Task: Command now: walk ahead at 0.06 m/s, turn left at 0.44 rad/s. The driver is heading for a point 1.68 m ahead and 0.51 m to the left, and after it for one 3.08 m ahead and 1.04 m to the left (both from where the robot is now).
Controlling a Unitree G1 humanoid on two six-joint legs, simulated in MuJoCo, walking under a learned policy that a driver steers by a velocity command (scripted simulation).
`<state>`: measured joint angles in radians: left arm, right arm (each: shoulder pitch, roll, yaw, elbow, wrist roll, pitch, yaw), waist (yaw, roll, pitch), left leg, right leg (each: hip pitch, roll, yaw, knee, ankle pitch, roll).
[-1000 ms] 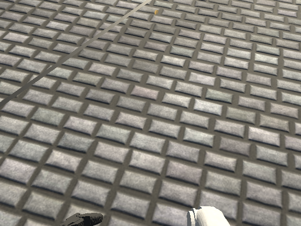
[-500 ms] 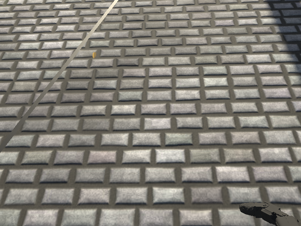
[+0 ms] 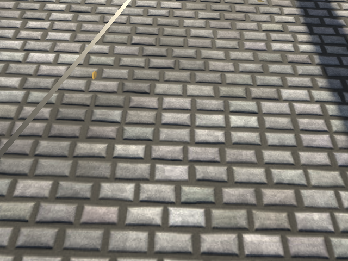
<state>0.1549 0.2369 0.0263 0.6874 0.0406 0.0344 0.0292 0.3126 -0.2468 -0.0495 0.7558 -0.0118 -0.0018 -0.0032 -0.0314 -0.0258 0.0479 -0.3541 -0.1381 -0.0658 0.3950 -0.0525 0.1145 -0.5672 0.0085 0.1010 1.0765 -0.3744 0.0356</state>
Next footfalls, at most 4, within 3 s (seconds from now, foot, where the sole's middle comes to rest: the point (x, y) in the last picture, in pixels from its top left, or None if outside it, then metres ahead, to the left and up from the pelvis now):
0.30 right None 0.08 -0.12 -0.77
0.76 left None -0.01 0.07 -0.77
1.16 right None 0.09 -0.10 -0.77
2.30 right None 0.41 0.09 -0.77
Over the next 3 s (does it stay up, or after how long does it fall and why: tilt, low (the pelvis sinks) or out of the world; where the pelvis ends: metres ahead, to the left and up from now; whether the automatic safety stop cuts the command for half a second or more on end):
stays up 0.55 0.30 0.00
